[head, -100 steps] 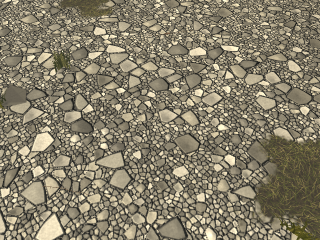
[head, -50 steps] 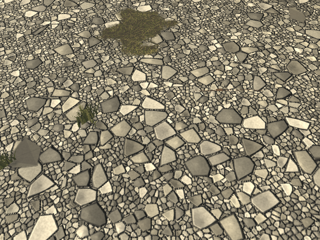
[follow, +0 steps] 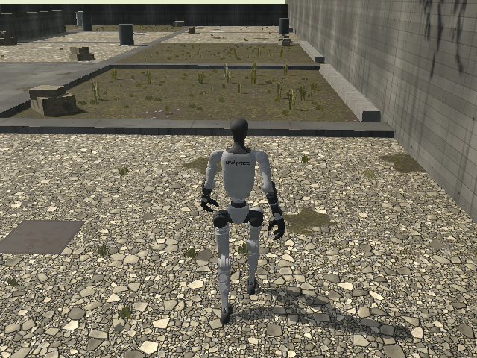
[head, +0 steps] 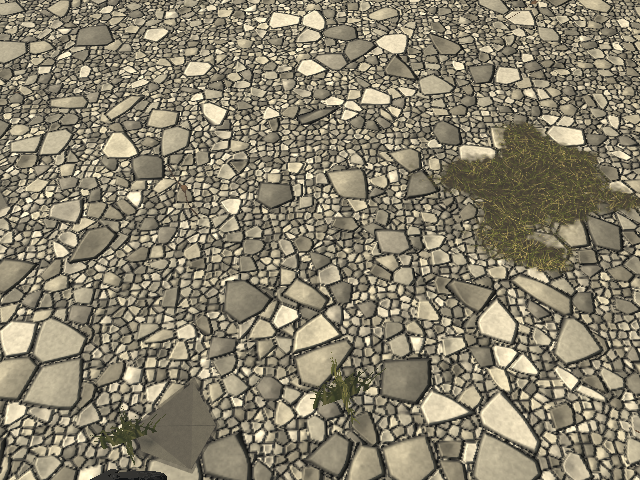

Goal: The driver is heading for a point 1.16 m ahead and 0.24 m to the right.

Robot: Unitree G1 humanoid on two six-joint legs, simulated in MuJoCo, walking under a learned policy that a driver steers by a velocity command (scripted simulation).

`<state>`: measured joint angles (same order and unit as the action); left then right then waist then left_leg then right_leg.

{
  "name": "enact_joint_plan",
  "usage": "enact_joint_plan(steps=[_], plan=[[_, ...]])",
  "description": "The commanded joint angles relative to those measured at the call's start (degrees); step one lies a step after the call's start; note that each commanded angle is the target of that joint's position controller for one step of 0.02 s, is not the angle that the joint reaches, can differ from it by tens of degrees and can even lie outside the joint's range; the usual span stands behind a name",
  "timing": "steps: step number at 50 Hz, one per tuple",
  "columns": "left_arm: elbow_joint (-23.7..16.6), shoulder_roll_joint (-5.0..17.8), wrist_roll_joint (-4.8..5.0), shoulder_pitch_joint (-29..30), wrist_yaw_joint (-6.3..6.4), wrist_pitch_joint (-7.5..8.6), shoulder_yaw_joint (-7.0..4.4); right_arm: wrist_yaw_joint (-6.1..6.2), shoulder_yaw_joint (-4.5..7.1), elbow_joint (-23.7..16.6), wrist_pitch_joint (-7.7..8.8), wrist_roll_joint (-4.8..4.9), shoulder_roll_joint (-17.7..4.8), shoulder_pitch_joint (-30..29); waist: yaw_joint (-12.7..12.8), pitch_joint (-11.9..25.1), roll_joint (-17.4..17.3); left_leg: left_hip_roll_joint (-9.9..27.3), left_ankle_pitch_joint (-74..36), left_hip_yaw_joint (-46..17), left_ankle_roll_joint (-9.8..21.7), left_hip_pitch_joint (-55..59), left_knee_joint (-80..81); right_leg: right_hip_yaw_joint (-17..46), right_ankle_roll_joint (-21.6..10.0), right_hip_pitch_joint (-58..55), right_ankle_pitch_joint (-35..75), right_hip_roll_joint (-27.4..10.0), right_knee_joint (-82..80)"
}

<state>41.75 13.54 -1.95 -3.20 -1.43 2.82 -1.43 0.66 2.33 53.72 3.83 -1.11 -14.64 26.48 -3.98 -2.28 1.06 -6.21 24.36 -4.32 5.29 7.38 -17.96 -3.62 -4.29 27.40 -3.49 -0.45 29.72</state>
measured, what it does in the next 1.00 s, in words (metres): walks ahead: left foot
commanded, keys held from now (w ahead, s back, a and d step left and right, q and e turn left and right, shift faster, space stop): no key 0.78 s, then w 0.22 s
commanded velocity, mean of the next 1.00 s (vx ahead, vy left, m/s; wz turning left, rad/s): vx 0.13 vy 0.00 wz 0.02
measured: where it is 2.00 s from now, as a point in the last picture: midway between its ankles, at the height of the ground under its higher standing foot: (333, 378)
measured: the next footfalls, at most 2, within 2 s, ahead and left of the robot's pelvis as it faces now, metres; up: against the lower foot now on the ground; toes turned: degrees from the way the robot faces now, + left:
left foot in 0.44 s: +0.19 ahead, +0.11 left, +0.00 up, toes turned -1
left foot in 1.54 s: +0.57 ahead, +0.05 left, +0.00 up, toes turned +4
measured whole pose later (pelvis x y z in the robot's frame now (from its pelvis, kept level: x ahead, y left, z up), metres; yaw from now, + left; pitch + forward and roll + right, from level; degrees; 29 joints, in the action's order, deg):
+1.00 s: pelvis +0.17 +0.00 +0.02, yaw -1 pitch -1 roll +1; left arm 61.0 10.7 -1.9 -18.9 0.2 1.0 -0.5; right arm 1.3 2.2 64.8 0.7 -1.1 -11.2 20.0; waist -0.7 0.4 -0.1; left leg -2.4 15.3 0.3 3.6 -8.2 -23.6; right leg -3.1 -4.7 14.5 -25.3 0.0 38.7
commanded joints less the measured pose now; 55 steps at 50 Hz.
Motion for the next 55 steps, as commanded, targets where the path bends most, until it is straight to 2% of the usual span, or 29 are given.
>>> enact_joint_plan(steps=[1, 2, 3, 4, 5, 6, 8, 11, 15, 19, 20, 21, 22, 23, 24, 25, 27, 31, 39, 41, 43, 44, 46, 47, 49, 51, 53, 54, 55], plan=[[3.1, 13.0, -1.99, -24.7, 2.24, 2.15, -3.71, 0.36, 0.60, -4.6, 1.31, 2.07, -5.5, -0.6, 11.9, 16.2, 3.7, 6.5, -38.2, 1.3, -0.7, -20.8, -39.6, 16.3, -6.7, -38.3, 20.7, -14.8, -1.9], [4.1, 16.0, -0.85, -24.8, 1.46, 1.60, -4.56, 0.60, 0.80, -2.9, 0.80, 3.42, -3.6, 8.1, 7.7, 22.8, 13.8, -3.5, 9.2, 0.7, -2.3, -32.5, -56.2, 35.3, -15.8, -45.9, 45.7, -27.1, -3.1], [3.5, 11.9, 1.83, -21.2, 0.87, 1.29, -3.74, 1.15, 1.44, -2.0, 0.03, 1.07, -6.9, 4.5, 6.8, 18.9, 3.4, -0.1, 5.1, -4.8, -1.8, -32.6, -58.4, 30.7, -14.2, -38.9, 46.5, -23.0, -3.9], [3.1, 7.8, 2.07, -15.5, 0.81, 1.49, -2.45, 0.94, 1.15, -2.8, 0.05, 0.86, -5.6, 0.5, 5.2, 10.7, 2.1, 1.9, 2.1, -4.1, -2.4, -34.7, -56.0, 22.7, -12.6, -31.8, 45.2, -20.8, -6.1], [2.8, 4.8, 1.78, -12.0, 0.85, 1.49, -1.57, 0.71, 0.86, -3.0, -0.23, 0.47, -4.7, -1.6, 4.1, 6.7, 0.9, 4.2, 0.5, -2.7, -2.7, -35.2, -52.3, 17.9, -10.3, -27.0, 41.1, -17.8, -8.7], [3.2, 3.5, 1.91, -11.2, 1.18, 1.59, -0.97, 0.32, 0.91, -3.1, -1.05, -0.20, -4.7, -2.9, 3.5, 4.5, 1.8, 5.3, -1.0, -1.9, -3.2, -34.1, -49.6, 14.7, -8.9, -23.1, 39.6, -15.6, -10.9], [4.5, 3.8, 1.61, -11.2, 1.34, 1.87, -0.56, -0.49, 0.66, -2.2, -2.60, -0.75, -3.2, -1.1, 1.7, 5.2, 2.8, 5.1, -3.4, -0.2, -4.4, -27.9, -45.8, 10.0, -8.1, -17.1, 41.2, -13.3, -12.9], [5.8, 5.5, 1.07, -10.5, 1.31, 2.29, -0.48, -0.63, 0.04, -1.7, -3.61, -0.40, -1.5, -1.6, 0.1, 6.3, 3.7, 5.7, -6.2, 1.9, -5.5, -25.2, -37.5, 5.4, -8.3, -14.1, 42.0, -11.5, -13.5], [7.9, 5.9, 0.98, -12.5, 1.29, 1.35, -0.25, 0.00, -0.76, -1.6, -4.42, -0.28, -1.2, -7.6, 2.4, 6.3, 6.0, 6.8, -10.9, 4.2, -5.8, -22.3, -24.9, 4.4, -6.8, -13.8, 30.3, -10.1, -13.6], [9.2, 5.8, 0.96, -12.9, 1.78, -0.34, -0.14, 0.72, -1.07, -0.7, -4.47, -0.19, -1.6, -10.5, 3.3, 3.7, 4.7, 7.3, -10.2, 4.7, -5.2, -18.7, -15.5, 8.5, -6.5, -11.5, 7.2, -11.1, -13.7], [9.3, 5.4, 1.25, -12.1, 2.01, -0.71, 0.00, 0.94, -1.30, -0.1, -4.20, -0.37, -1.2, -10.1, 2.5, 2.6, 3.4, 7.3, -13.0, 4.7, -4.6, -15.8, -9.6, 9.0, -5.4, -9.9, 1.4, -10.5, -12.7], [9.7, 4.8, 1.08, -13.1, 2.21, -0.88, 0.18, 1.26, -1.34, 0.2, -3.74, -0.63, -2.1, -10.3, 2.5, 1.6, 1.2, 9.1, -17.2, 2.1, -4.1, -12.9, -4.3, 9.6, -3.2, -8.2, -3.1, -9.4, -11.9], [9.7, 3.9, 0.84, -14.3, 2.25, -0.85, 0.41, 1.63, -1.02, 0.7, -3.05, -0.90, -4.4, -9.0, 3.3, 1.9, -1.9, 14.1, -23.5, -3.3, -3.3, -10.3, -2.4, 9.1, -1.1, -7.3, -6.3, -7.5, -9.7], [11.0, 1.4, 1.60, -20.7, 2.05, -1.04, 0.65, 1.69, -0.45, 1.2, -2.89, 0.00, -7.4, -11.7, 8.1, 0.9, -8.2, 17.5, -26.5, -7.6, -0.6, -14.1, -2.3, 5.7, 0.4, -9.1, -12.0, -2.3, -10.4], [12.9, 1.5, 1.42, -20.4, 2.38, -1.63, 0.84, 1.22, -1.11, 1.8, -2.79, 0.86, -4.0, -12.7, 6.8, 0.6, -7.3, 16.8, -20.9, -6.8, -0.3, -20.7, -1.1, 5.0, 1.2, -16.5, -11.5, -2.0, -11.6], [13.1, 3.0, 1.44, -18.3, 2.60, -1.91, 0.37, 0.98, -1.54, 2.0, -2.58, 0.91, -2.2, -13.1, 5.9, -1.0, -5.7, 14.2, -18.4, -4.9, -1.5, -22.4, -0.6, 5.9, 1.3, -18.0, -8.6, -2.6, -11.5], [13.4, 3.9, 1.43, -16.5, 2.61, -2.06, 0.01, 1.31, -1.57, 3.5, -2.47, 0.87, -2.1, -12.2, 5.2, -0.4, -6.0, 12.0, -19.5, -3.0, -2.5, -20.4, -0.4, 6.6, 1.0, -18.8, -5.1, -3.9, -11.0], [15.5, 2.4, 1.47, -16.4, 2.92, -1.93, 0.48, 1.59, -1.52, 5.5, -2.45, 0.94, -1.7, -11.3, 4.8, 0.3, -2.6, 12.1, -23.3, -2.6, -2.1, -16.4, -0.8, 6.5, 1.7, -18.0, -4.2, -4.4, -11.8], [18.9, 1.5, 1.45, -16.6, 3.55, -2.40, 0.92, 1.82, -1.66, 8.5, -2.67, 0.88, -1.2, -10.7, 4.6, 0.0, -1.2, 11.8, -24.9, -2.1, -1.8, -15.4, -0.4, 6.4, 2.1, -19.0, -2.9, -4.8, -11.6], [19.6, 1.7, 1.16, -17.3, 3.49, -2.55, 0.77, 1.76, -1.34, 9.4, -2.95, 0.75, -1.8, -9.5, 4.3, 0.5, -1.6, 10.3, -11.3, -1.8, -0.8, -15.5, 0.0, 5.0, 1.6, -18.3, -12.9, -3.0, -10.1], [19.1, 2.0, 0.60, -16.8, 3.07, -2.81, 0.44, 1.49, -0.21, 9.6, -3.68, 0.53, -3.9, -8.1, 3.7, -3.1, -3.9, 10.8, 10.2, -5.0, 2.0, -18.8, 1.7, 3.2, 0.2, -12.6, -26.6, -0.4, -5.4], [18.4, 1.5, 0.31, -15.6, 2.73, -2.77, 0.46, 1.29, 0.18, 9.8, -3.85, 0.50, -4.2, -6.3, 2.7, -6.0, -5.1, 13.2, 17.1, -9.0, 3.8, -19.2, 4.2, 2.6, -0.1, -7.8, -29.0, 0.5, -2.2], [16.8, -0.7, -0.42, -13.7, 2.08, -2.06, 0.88, 1.04, 1.04, 10.9, -3.70, 0.36, -5.3, -2.1, 1.3, -8.0, -9.2, 20.7, 22.9, -19.5, 8.4, -17.2, 9.9, -0.7, -0.2, -1.9, -24.3, 1.3, 6.6], [16.0, -0.2, -0.43, -12.4, 1.87, -1.53, 0.70, 0.90, 1.23, 10.9, -3.40, 0.11, -5.0, -1.8, 1.0, -8.0, -8.9, 22.8, 20.8, -22.1, 9.8, -17.7, 11.4, 0.4, -0.5, -1.0, -22.5, -0.1, 10.0], [14.9, 1.1, 0.05, -12.0, 1.30, -0.37, 0.12, 0.60, 1.55, 10.1, -2.51, -0.30, -5.2, -3.6, 2.3, -6.3, -7.7, 23.6, 14.0, -21.3, 10.2, -16.9, 11.5, 2.4, -1.0, -0.4, -23.3, -1.8, 12.9], [15.1, 0.7, 0.67, -14.1, 0.90, 0.52, -0.16, 0.42, 1.64, 9.0, -1.91, 0.40, -4.7, -7.3, 4.8, -4.7, -6.8, 20.4, 7.9, -14.8, 7.8, -19.3, 10.2, 1.4, -1.1, -6.8, -20.4, -1.4, 7.2], [18.0, -0.9, 1.01, -21.7, 1.03, 0.89, -0.34, 0.29, 1.82, 8.0, -1.82, 1.09, -4.4, -11.0, 8.8, -3.6, -5.4, 15.3, 6.0, -7.2, 5.1, -28.4, 4.8, -2.3, -0.8, -22.5, -13.1, 1.9, -3.3], [19.8, 0.0, 0.79, -26.4, 1.35, 0.90, -0.84, 0.24, 1.65, 7.4, -1.64, 0.86, -3.3, -12.0, 10.3, -3.2, -2.5, 12.5, 6.4, -4.1, 3.7, -34.5, -1.2, -0.4, -0.8, -30.3, -14.6, 1.7, -6.3], [20.8, 3.5, -0.03, -32.3, 1.98, 1.23, -1.70, -0.03, 0.71, 5.8, -1.17, 0.59, 0.0, -14.0, 12.5, -2.1, 7.4, 7.3, 5.3, 2.3, 1.3, -41.9, -16.0, 15.0, -2.2, -36.3, -25.9, -9.1, -15.3]])
Velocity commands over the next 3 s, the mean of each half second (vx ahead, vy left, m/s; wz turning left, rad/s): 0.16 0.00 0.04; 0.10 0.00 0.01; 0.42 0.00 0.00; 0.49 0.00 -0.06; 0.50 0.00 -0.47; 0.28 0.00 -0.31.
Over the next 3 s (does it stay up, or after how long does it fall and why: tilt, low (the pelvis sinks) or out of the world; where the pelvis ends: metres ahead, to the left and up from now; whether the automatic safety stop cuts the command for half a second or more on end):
stays up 1.12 -0.09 0.02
